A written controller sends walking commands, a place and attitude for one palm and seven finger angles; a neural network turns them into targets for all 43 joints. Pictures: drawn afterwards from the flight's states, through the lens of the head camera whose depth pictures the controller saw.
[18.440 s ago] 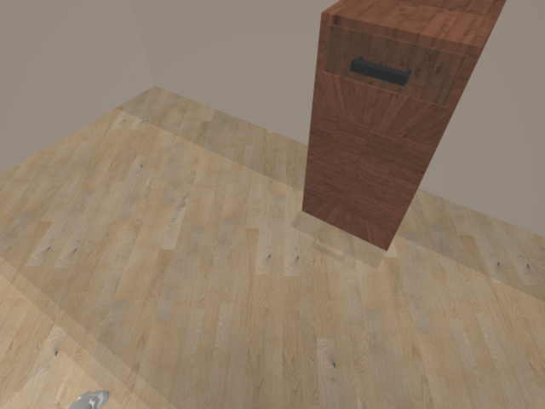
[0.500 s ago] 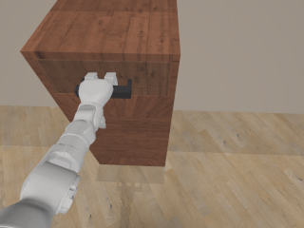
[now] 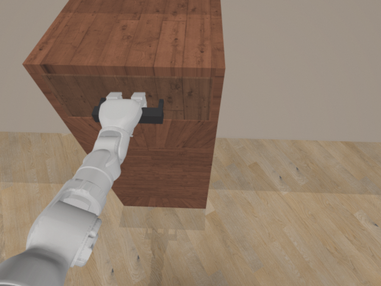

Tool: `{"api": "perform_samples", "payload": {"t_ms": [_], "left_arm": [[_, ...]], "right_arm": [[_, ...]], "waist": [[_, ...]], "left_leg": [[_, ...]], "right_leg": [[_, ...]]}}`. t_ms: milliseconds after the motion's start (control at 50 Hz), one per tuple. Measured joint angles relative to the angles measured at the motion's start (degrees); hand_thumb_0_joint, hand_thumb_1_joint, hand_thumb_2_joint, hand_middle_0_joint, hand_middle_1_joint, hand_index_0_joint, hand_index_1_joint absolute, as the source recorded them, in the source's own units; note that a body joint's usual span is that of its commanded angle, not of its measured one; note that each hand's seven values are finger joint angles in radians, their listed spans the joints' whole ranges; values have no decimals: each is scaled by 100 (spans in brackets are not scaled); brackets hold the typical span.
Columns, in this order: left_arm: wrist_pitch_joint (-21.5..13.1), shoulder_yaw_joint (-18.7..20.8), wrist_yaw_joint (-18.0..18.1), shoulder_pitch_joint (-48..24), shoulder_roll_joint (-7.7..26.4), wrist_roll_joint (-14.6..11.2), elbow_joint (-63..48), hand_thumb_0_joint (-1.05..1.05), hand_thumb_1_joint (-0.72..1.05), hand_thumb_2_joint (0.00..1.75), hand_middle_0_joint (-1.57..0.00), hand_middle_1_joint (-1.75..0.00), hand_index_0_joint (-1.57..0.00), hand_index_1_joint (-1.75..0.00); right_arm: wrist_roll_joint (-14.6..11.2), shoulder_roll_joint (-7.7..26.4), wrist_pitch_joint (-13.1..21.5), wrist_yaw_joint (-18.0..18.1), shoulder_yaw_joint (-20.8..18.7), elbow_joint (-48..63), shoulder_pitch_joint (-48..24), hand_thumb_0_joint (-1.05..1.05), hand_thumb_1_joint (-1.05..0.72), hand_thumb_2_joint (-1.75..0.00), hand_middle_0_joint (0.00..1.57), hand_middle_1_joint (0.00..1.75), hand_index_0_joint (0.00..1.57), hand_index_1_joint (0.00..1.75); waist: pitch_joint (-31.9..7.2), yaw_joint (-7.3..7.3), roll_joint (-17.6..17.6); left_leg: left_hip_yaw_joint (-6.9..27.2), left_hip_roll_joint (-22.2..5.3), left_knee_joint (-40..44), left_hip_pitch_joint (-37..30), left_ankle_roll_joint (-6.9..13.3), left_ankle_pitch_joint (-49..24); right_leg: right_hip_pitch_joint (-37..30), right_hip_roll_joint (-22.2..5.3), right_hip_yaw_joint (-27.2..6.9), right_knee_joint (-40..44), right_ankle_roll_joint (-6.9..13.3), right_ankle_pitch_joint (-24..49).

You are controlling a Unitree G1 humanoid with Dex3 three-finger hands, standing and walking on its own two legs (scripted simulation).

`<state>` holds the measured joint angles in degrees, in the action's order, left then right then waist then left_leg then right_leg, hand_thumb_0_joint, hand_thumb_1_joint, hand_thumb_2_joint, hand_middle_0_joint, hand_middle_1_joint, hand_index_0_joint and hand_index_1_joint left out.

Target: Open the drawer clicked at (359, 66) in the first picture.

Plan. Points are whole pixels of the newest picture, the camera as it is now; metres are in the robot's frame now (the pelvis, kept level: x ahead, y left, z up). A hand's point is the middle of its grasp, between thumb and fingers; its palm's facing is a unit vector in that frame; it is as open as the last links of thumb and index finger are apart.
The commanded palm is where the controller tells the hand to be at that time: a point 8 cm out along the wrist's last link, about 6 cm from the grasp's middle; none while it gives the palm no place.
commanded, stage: close the thumb around the handle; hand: left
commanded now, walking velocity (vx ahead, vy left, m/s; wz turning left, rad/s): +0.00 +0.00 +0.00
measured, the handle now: (130, 108) +0.51 +0.13 +0.05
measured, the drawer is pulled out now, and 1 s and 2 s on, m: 0.00 0.01 0.04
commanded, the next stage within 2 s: pull the drawer open in 0.02 s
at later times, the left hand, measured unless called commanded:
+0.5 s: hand (127, 131) +0.46 +0.13 +0.03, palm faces -0.01 -0.06 -1.00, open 5.9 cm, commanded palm +0.41 +0.15 +0.09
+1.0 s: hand (126, 131) +0.46 +0.14 +0.03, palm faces -0.04 -0.04 -1.00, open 5.9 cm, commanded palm +0.43 +0.14 +0.09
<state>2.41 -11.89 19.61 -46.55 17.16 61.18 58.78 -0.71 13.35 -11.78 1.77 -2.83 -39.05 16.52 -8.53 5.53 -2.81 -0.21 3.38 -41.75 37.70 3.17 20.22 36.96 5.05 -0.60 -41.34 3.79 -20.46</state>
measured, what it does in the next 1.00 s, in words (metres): stands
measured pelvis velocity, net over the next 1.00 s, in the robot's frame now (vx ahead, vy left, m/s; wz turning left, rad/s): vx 0.01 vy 0.00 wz -0.01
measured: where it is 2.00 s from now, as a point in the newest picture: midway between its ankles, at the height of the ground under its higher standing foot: outside the picture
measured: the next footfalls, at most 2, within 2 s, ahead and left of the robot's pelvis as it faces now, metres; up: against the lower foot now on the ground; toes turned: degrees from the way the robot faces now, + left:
none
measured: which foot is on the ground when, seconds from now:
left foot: down 0.00-1.00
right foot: down 0.00-1.00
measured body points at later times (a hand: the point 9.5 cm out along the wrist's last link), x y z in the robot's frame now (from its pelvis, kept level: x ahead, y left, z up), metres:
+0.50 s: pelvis +0.01 +0.00 +0.01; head +0.08 -0.02 +0.45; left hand +0.46 +0.14 +0.09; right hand +0.06 -0.26 -0.13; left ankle -0.01 +0.09 -0.71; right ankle -0.02 -0.08 -0.71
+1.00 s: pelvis +0.01 +0.00 +0.00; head +0.07 -0.02 +0.45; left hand +0.46 +0.14 +0.09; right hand +0.08 -0.26 -0.14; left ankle -0.01 +0.09 -0.71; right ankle -0.02 -0.08 -0.71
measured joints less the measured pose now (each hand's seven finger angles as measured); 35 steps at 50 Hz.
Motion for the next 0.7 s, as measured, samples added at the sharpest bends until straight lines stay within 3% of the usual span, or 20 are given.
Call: {"api": "perform_samples", "payload": {"t_ms": [240, 440, 560, 700], "left_arm": [[-91, 126, -69, 53, 100, -30, -38, 0, 64, 81, -35, -135, -40, -134], [-204, 364, -55, 810, 106, -21, -834, 1, 67, 77, -29, -135, -40, -134], [-87, 264, -60, 1295, 48, -15, -1444, 1, 67, 78, -30, -135, -40, -134], [9, -106, -30, 716, -109, 59, -878, -1, 65, 82, -35, -135, -39, -135]], "right_arm": [[-1, 13, 60, 20, -11, 54, 57, 0, -91, -90, 20, 30, 21, 30], [5, 1, -83, -73, -44, 123, 100, 0, -91, -90, 20, 30, 21, 30], [-13, 7, -153, -124, -56, 173, -66, 0, -91, -90, 20, 30, 21, 30], [5, 16, -99, -12, -24, 44, -391, 0, -91, -90, 20, 30, 21, 30]], "waist": [[2, 41, 4], [-47, -72, -12], [-51, -159, -21], [-10, -234, 25]], "left_leg": [[-68, -24, 18, 10, 4, -23], [-232, -77, 220, -267, 19, 24], [-249, -73, 349, -473, 25, 55], [-45, 11, 234, -382, 17, 64]], "right_leg": [[38, 21, -65, -3, -6, 39], [-170, 77, -255, 150, -19, 36], [-368, 77, -292, 268, -23, 7], [-357, -7, -78, 200, -13, -65]]}}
